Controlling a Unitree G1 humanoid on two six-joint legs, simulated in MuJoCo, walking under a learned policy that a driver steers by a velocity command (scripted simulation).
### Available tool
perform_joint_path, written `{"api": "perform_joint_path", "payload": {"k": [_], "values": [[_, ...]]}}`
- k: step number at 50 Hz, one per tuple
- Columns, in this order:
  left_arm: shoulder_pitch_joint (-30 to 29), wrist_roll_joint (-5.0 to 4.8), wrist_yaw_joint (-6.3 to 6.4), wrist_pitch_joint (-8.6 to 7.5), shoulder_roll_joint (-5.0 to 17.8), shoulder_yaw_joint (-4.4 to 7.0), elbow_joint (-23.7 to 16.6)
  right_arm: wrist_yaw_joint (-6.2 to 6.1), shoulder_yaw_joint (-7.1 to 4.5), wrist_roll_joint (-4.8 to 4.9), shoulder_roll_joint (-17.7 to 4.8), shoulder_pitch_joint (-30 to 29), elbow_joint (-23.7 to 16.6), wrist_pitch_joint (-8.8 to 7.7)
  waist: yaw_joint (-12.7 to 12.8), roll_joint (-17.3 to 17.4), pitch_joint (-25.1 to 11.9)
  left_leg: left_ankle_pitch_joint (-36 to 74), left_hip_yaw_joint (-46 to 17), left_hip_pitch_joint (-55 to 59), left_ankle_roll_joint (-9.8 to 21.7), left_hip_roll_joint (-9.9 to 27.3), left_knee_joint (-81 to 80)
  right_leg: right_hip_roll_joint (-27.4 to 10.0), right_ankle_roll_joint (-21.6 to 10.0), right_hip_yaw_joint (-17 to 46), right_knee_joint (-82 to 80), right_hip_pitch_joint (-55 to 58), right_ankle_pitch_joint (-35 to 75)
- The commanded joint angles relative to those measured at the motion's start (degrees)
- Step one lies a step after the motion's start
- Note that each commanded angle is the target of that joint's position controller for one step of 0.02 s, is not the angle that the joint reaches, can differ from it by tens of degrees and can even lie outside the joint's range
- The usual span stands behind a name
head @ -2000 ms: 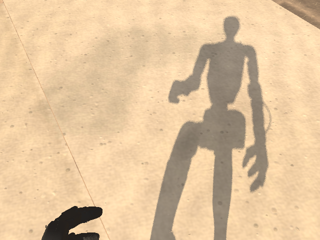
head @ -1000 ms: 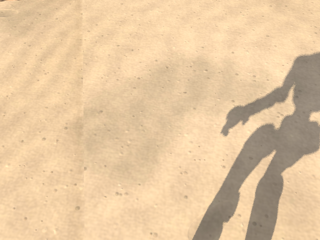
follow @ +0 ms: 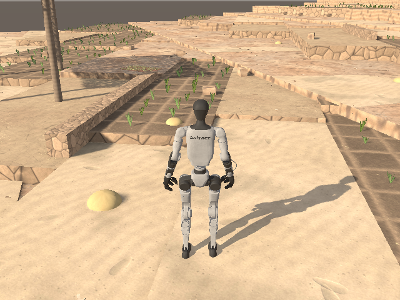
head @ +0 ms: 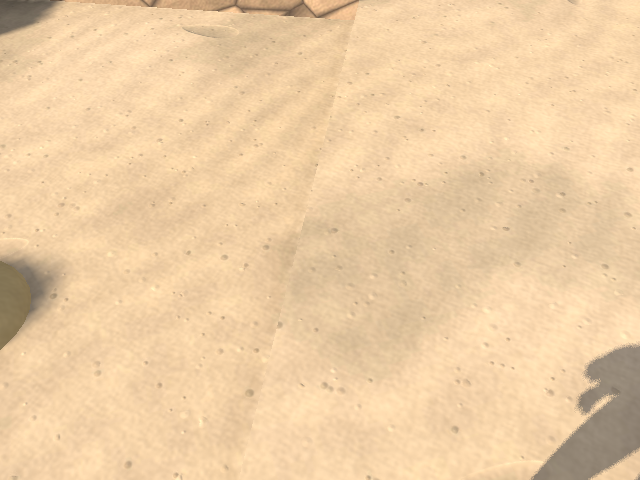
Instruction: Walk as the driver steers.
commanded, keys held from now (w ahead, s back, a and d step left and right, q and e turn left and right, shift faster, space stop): no key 0.42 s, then w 0.58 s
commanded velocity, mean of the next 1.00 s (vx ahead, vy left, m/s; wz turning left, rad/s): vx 0.18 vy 0.00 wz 0.01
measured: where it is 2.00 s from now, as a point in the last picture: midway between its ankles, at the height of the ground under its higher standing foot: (372, 391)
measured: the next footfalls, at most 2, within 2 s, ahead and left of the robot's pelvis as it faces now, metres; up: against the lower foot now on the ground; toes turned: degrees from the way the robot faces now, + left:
right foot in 1.10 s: +0.38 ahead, -0.10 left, +0.00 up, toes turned -4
left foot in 1.64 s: +0.70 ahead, +0.06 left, +0.00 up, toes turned +0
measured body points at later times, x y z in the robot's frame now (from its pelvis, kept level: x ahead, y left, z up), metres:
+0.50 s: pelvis +0.00 -0.01 +0.00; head +0.00 -0.02 +0.45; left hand +0.03 +0.24 -0.15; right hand +0.01 -0.25 -0.16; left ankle -0.01 +0.12 -0.74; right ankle +0.01 -0.11 -0.74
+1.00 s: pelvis +0.15 +0.00 +0.00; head +0.18 +0.01 +0.44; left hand +0.33 +0.23 -0.13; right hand +0.02 -0.21 -0.14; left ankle +0.00 +0.09 -0.74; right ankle +0.29 -0.11 -0.70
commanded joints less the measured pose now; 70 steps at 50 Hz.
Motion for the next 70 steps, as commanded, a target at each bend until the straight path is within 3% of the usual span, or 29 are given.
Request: {"api": "perform_joint_path", "payload": {"k": [1, 21, 22, 24, 26, 28, 30, 32, 33, 34, 35, 36, 38, 42, 46, 50, 52, 54, 55, 56, 57, 58, 59, 60, 61, 62, 64, 66, 70], "values": [[-0.41, 0.01, 0.36, -0.64, 6.22, 1.32, -1.66, -0.25, -1.23, 0.01, -5.08, 0.24, -1.21, -0.58, -0.34, -1.79, -0.33, 4.36, -4.37, -1.78, 1.58, 4.21, -4.42, -5.33, -1.71, 6.74, -6.29, 0.09, 1.59], [-0.32, -0.28, 0.71, -0.70, 4.65, 0.55, 9.23, -1.17, -0.34, -0.04, -3.62, 6.74, 11.02, -0.79, -0.48, -0.98, 1.32, 5.39, -3.85, -1.53, 0.68, 4.99, -5.85, -5.23, -2.54, 7.21, -8.56, 0.51, 0.61], [0.41, -0.27, 0.69, -0.63, 4.55, 0.50, 9.86, -1.14, -0.20, -0.13, -3.15, 7.69, 11.67, -0.77, -0.47, -1.52, -0.01, 1.07, -3.27, -1.07, 0.79, 4.28, -5.77, -4.88, -2.67, 7.35, -9.31, 0.92, -4.91], [1.40, -0.28, 0.62, 0.07, 7.10, 1.57, 10.39, -0.96, -0.67, -0.61, -3.83, 8.27, 11.74, -0.51, -0.31, -3.98, 1.39, -12.96, -0.67, -4.48, 1.99, 1.11, -1.13, -4.39, -4.70, 8.96, -9.56, -0.91, -22.46], [3.57, -0.09, 0.31, 0.63, 8.01, 2.26, 10.74, -0.44, -0.61, -1.33, -2.71, 6.81, 10.73, -0.39, 0.85, -6.56, 5.46, -18.09, 1.13, -11.33, 2.85, -0.39, 4.52, -8.31, -7.80, 15.31, -13.15, -2.46, -34.84], [5.57, 0.10, 0.19, 0.47, 8.07, 2.84, 11.51, 0.10, -0.12, -1.74, -0.36, 6.44, 10.14, -1.16, 1.10, -9.34, 5.92, -10.67, 4.66, -11.53, 2.71, 0.26, 12.43, -14.57, -11.19, 22.76, -17.54, -3.69, -36.46], [2.50, 0.18, -0.10, -0.09, 8.15, 3.13, 10.73, 0.57, -0.28, -1.27, -0.31, 8.60, 10.58, -2.24, -1.29, -7.64, 5.00, -9.97, 4.96, -6.28, 3.58, 1.13, 10.59, -14.53, -11.27, 20.90, -17.35, -7.55, -31.40], [-3.42, -0.19, -0.29, -0.43, 7.63, 3.31, 9.01, 0.61, -0.38, -0.76, 0.84, 16.49, 13.63, -3.09, -5.92, -4.98, 5.37, -7.54, 5.78, 7.31, 5.22, -0.83, -0.25, -9.33, -8.79, 13.33, -10.74, -16.76, -28.30], [-6.10, -0.13, -0.39, -0.81, 5.62, 2.93, 7.75, 0.09, -0.91, -0.93, -0.93, 21.31, 15.07, -3.52, -7.85, 0.88, 5.78, -12.14, -1.84, 13.87, 6.20, 3.40, -7.17, -5.20, -6.91, 8.12, -0.37, -23.40, -24.73], [-7.89, -0.60, -0.93, -1.57, 0.55, 1.64, 5.69, -0.35, -2.25, -1.04, -6.46, 26.92, 15.96, -3.98, -9.03, 13.87, 3.51, -29.27, -25.36, 18.19, 9.62, 17.45, -19.38, 2.60, -3.87, -2.07, 17.87, -30.82, -17.68], [-9.29, 1.27, -1.17, -1.98, 3.79, 2.16, 4.80, -0.28, -2.95, -0.90, -8.37, 25.40, 15.98, -3.68, -7.40, 9.87, 8.15, -33.95, -32.81, 12.52, 11.78, 22.27, -22.51, 0.97, -4.19, -0.81, 25.25, -34.26, -14.41], [-8.04, 1.45, -1.87, -2.48, 4.33, 2.31, 5.09, -0.19, -2.68, -1.02, -7.07, 20.72, 14.57, -3.86, -4.27, 6.56, 9.77, -31.77, -30.88, 8.78, 12.59, 21.50, -22.04, -1.40, -4.42, 1.22, 28.76, -33.47, -9.87], [-5.48, 1.06, -2.77, -3.33, 4.01, 2.36, 6.64, 0.06, -2.15, -0.49, -4.39, 16.49, 13.10, -4.99, -1.55, 4.39, 8.41, -19.19, -21.65, 8.92, 10.53, 16.85, -22.19, -3.12, -3.46, 1.13, 30.56, -31.56, -3.60], [-8.08, 1.50, -3.29, -3.01, 2.70, 2.17, 5.93, -0.12, -1.28, -0.40, -1.64, 20.67, 14.90, -6.47, -2.04, 4.43, 5.67, 2.68, -10.68, 12.19, 9.99, 13.02, -19.77, -3.35, -1.43, -1.88, 31.16, -32.48, 2.55], [-17.56, 1.15, -3.24, -2.79, 1.33, 1.24, 1.57, -0.28, -0.98, -0.66, -1.89, 22.45, 15.48, -6.58, -3.80, 5.18, 7.24, 16.22, -6.18, 10.54, 10.65, 12.18, -18.48, -2.81, -0.30, -4.52, 22.11, -31.29, 4.95], [-21.26, 0.60, -3.15, -2.89, 1.83, 0.82, -1.20, -0.45, -1.40, -0.75, -3.91, 22.44, 15.93, -6.61, -3.81, 7.07, 7.70, 25.21, -3.95, 10.18, 10.35, 13.08, -16.97, -1.45, -2.66, -6.43, 11.93, -22.97, 4.52], [-16.63, 0.43, -2.56, -3.21, 3.08, 1.38, -0.53, -0.50, -1.70, -0.65, -4.88, 20.46, 15.82, -6.58, -0.91, 6.68, 5.90, 38.03, -2.28, 10.66, 9.14, 13.81, -11.71, 0.42, -4.72, -6.85, 8.49, -14.54, 3.28], [-0.52, 0.20, -1.46, -4.12, 5.62, 2.98, 4.54, -0.35, -2.18, -0.35, -6.33, 18.67, 15.63, -6.32, 5.84, 4.07, -2.77, 48.57, 1.15, 9.26, 6.93, 11.34, 6.58, 3.46, -6.96, -7.44, 3.51, 4.26, 4.93], [8.82, 1.27, -0.72, -4.73, 8.95, 4.19, 6.73, -0.12, -2.03, -0.17, -5.88, 18.38, 14.54, -6.31, 9.16, 1.42, -8.45, 34.49, 2.33, -0.90, 5.99, 9.02, 21.07, -4.17, -8.67, 0.79, 2.77, 18.40, -0.82], [14.17, 2.61, -0.55, -4.84, 15.08, 5.37, 7.14, 0.56, -0.77, 0.84, 1.54, 23.36, 12.80, -6.19, 6.05, -11.80, -16.39, -5.14, 5.05, -17.65, 3.61, 0.50, 42.33, -22.20, -13.90, 29.02, -2.78, 31.65, -12.20], [12.06, 0.45, -1.19, -3.98, 14.10, 5.44, 7.46, 0.86, -2.12, 0.56, -2.30, 22.95, 13.41, -6.14, 5.90, -11.23, -18.15, -13.38, -1.27, -24.05, 4.30, -2.26, 51.22, -24.08, -17.38, 44.98, -13.02, 29.15, -16.16], [4.55, 0.03, -1.29, -4.01, 10.71, 4.60, 6.33, 0.91, -2.64, 0.07, -3.59, 17.40, 11.64, -5.93, 2.38, -7.30, -7.69, -8.06, -1.30, -28.25, 4.94, 2.08, 52.58, -22.15, -15.69, 35.55, -13.18, 21.28, -18.72], [0.19, -0.22, -1.60, -4.69, 6.37, 3.61, 5.29, 1.15, -2.50, -0.43, -3.16, 12.58, 10.56, -6.28, 1.93, -2.62, -2.52, -3.11, -0.96, -26.80, 5.08, 4.32, 49.37, -19.59, -14.37, 27.38, -14.52, 12.39, -12.19], [-1.53, 0.06, -1.57, -5.31, 4.48, 3.05, 5.45, 1.31, -2.55, -0.61, -2.04, 11.02, 10.38, -6.13, 0.04, -1.98, -0.06, -0.97, -0.82, -23.84, 4.96, 5.95, 46.20, -16.65, -12.67, 21.34, -15.68, 6.70, -5.33], [-0.90, 0.02, -1.31, -5.78, 2.63, 2.40, 6.40, 1.59, -2.59, -1.49, -1.52, 11.45, 10.30, -5.45, -1.64, -2.66, 0.70, -0.59, -0.82, -20.72, 4.45, 6.93, 43.49, -14.61, -11.59, 16.85, -16.23, 2.73, 0.91], [0.38, 0.16, -1.18, -6.19, 1.68, 2.00, 7.25, 1.90, -2.52, -1.73, -0.48, 12.34, 10.63, -4.73, -2.63, -2.76, 0.39, -0.61, -0.47, -18.68, 4.04, 7.08, 41.82, -13.61, -11.09, 13.70, -16.48, 1.33, 5.41], [4.08, 0.06, -0.94, -6.92, 2.40, 1.94, 8.64, 2.28, -2.63, -1.76, 0.03, 11.20, 9.96, -3.75, -3.32, -2.98, 0.78, 0.23, 0.94, -19.55, 3.34, 6.99, 39.16, -12.63, -11.32, 10.28, -17.01, 1.20, 11.91], [6.30, -0.03, -0.78, -7.02, 3.64, 2.02, 9.18, 2.59, -2.70, -1.76, -0.42, 5.94, 8.01, -3.11, -2.95, -3.16, 2.60, 4.14, 2.26, -23.90, 2.55, 7.57, 35.31, -11.90, -11.31, 8.08, -18.74, 1.87, 11.95], [10.33, -0.20, -0.73, -6.92, 3.21, 1.40, 9.74, 3.01, -2.35, -1.11, -0.69, -5.79, 3.84, -3.09, -0.57, -3.10, 4.98, 12.63, 4.73, -27.51, 1.18, 6.94, 22.43, -9.98, -9.98, 4.48, -19.58, 4.34, 17.88]]}}
Keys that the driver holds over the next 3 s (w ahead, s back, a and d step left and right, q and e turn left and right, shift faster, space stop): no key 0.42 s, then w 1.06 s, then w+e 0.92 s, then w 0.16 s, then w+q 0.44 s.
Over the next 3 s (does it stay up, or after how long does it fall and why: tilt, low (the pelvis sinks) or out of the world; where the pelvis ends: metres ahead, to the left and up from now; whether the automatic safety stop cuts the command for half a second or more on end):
stays up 1.23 -0.26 0.00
